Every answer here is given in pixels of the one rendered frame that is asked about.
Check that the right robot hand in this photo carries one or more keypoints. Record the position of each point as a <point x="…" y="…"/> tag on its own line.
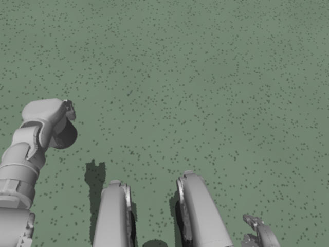
<point x="265" y="236"/>

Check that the mug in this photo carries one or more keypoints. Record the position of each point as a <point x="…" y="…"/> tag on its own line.
<point x="66" y="132"/>

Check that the left robot arm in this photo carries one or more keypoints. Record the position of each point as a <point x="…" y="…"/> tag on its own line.
<point x="19" y="171"/>

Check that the right robot foot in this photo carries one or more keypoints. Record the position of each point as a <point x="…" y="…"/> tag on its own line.
<point x="185" y="243"/>

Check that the left robot hand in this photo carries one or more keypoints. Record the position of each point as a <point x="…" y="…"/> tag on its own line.
<point x="51" y="110"/>

